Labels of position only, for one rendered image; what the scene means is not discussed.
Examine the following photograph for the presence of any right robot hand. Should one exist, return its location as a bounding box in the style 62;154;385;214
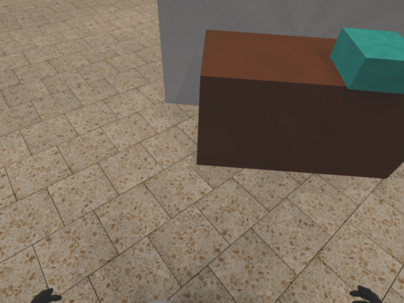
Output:
349;285;382;303

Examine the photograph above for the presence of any left robot hand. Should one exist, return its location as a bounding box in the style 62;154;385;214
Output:
31;288;62;303

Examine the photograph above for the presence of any pedestal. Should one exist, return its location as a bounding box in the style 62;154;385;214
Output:
196;30;404;179

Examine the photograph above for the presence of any carton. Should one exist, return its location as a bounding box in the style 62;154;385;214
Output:
330;27;404;94

